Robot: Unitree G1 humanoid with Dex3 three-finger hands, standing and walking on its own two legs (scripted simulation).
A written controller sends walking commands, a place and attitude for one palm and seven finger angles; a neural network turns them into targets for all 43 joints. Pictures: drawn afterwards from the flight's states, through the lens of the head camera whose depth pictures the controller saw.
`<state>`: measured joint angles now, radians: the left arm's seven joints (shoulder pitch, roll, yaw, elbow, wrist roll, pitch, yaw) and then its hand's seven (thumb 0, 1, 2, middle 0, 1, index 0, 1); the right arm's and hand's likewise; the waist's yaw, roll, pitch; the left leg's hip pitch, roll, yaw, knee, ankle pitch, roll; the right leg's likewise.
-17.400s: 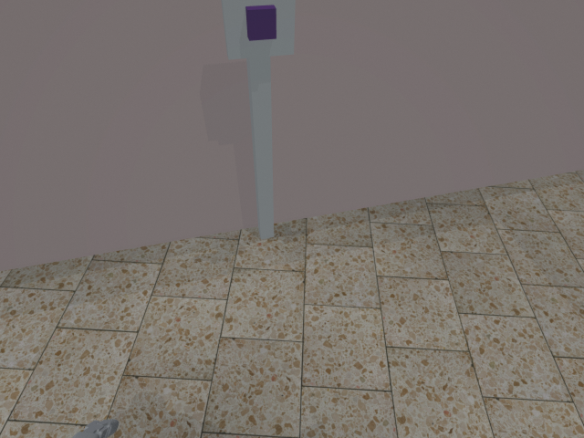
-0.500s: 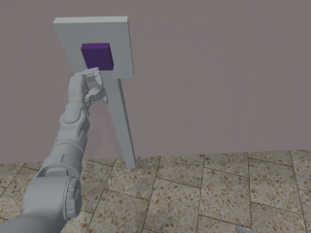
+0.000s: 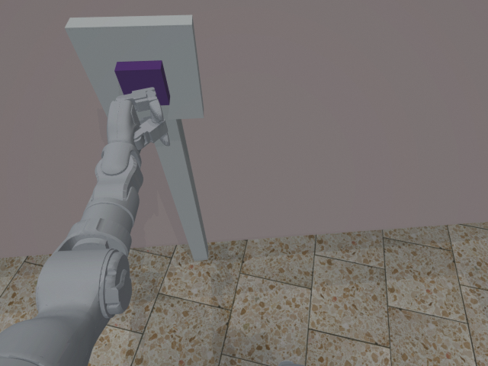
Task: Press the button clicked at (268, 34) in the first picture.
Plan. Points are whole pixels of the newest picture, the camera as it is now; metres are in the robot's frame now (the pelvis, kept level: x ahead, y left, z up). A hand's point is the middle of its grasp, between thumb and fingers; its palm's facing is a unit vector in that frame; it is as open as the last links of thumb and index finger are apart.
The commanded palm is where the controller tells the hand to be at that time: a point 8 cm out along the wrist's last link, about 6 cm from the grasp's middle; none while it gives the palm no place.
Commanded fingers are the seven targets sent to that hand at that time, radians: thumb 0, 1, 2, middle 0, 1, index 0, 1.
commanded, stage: press the button with the knuckle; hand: left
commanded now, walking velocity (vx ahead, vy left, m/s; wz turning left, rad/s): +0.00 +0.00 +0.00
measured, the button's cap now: (144, 82) +0.54 +0.15 +0.16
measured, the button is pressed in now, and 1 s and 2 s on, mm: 1 12 0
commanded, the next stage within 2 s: hold the button down briefly in 0.52 s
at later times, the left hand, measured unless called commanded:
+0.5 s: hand (161, 119) +0.49 +0.13 +0.12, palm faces +0.05 -1.00 -0.02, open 2.8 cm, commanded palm +0.49 +0.18 +0.13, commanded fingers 0.00 0.90 0.90 -1.30 -1.50 -1.30 -1.50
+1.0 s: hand (161, 118) +0.49 +0.13 +0.12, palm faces +0.05 -1.00 -0.02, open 2.9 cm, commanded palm +0.49 +0.17 +0.13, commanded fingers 0.00 0.90 0.90 -1.30 -1.50 -1.30 -1.50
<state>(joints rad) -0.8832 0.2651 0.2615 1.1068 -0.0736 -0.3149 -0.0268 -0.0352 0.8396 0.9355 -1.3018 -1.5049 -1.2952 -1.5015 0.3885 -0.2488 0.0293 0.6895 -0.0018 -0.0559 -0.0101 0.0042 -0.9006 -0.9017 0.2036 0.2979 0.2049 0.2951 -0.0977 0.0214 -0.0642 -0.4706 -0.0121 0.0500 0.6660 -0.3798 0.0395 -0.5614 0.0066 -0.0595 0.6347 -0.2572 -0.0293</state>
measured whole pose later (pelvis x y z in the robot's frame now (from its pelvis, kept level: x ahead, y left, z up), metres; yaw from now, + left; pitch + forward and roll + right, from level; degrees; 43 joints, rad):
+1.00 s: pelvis -0.03 +0.00 -0.01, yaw +1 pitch +14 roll -1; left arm -1.09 0.41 0.30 1.34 -0.06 -0.36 -0.04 -0.01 0.76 0.99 -1.30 -1.50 -1.36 -1.50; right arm 0.43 -0.29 0.05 0.70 -0.02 -0.11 -0.02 0.00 -0.90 -0.90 0.20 0.30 0.21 0.30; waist -0.18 0.03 -0.05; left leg -0.63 -0.01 0.03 0.74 -0.35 0.04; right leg -0.69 0.01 -0.08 0.66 -0.21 -0.04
